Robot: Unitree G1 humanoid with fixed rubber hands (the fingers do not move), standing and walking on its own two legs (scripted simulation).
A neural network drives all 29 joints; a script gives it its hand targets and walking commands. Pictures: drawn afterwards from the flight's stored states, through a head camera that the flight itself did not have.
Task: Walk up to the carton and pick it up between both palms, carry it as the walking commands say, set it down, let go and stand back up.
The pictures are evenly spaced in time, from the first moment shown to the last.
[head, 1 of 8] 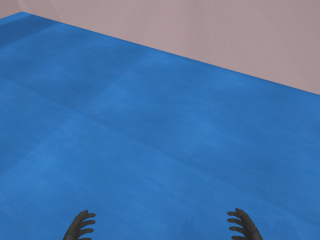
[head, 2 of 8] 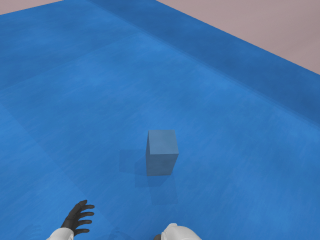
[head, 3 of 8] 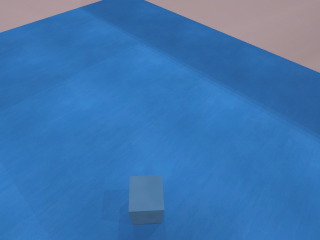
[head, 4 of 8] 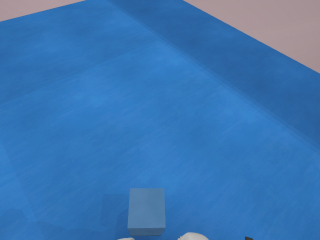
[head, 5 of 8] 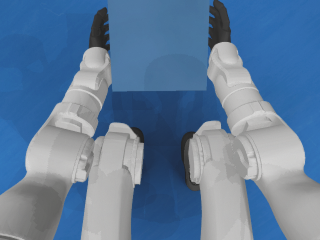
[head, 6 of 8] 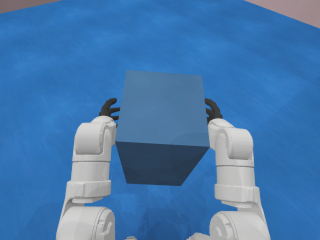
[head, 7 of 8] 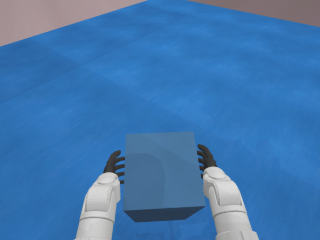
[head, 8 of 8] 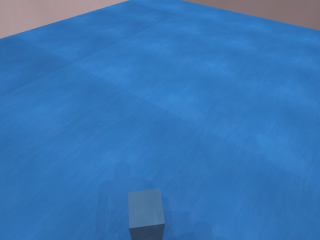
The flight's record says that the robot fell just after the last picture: no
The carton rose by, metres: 0.70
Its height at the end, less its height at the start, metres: +0.00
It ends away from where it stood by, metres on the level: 1.28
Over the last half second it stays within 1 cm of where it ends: yes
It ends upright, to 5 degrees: yes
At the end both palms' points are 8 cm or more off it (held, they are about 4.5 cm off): yes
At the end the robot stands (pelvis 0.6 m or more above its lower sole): yes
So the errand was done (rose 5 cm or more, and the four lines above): yes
